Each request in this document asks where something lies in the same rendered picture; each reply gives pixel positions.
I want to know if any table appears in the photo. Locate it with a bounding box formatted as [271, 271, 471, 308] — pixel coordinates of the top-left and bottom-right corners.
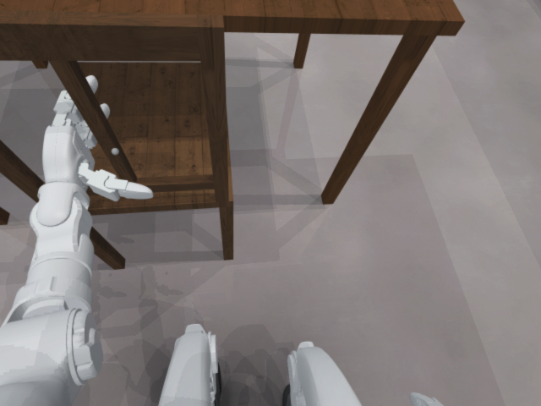
[0, 0, 465, 225]

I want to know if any chair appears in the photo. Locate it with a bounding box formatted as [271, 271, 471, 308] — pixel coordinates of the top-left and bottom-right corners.
[0, 10, 233, 270]

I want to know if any left robot upper arm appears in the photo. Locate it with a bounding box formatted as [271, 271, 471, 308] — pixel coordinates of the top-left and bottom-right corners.
[0, 308, 103, 406]

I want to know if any right robot shin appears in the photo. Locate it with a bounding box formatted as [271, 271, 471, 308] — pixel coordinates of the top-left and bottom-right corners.
[290, 342, 314, 406]

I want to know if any left robot hand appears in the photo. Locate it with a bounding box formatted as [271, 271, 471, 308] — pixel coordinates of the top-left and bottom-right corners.
[42, 75, 153, 201]

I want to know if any left robot thigh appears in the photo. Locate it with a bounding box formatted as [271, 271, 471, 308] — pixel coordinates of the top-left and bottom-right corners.
[158, 331, 218, 406]

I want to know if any left robot forearm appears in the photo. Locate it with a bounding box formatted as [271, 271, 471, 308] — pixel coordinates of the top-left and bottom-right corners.
[0, 182, 94, 331]

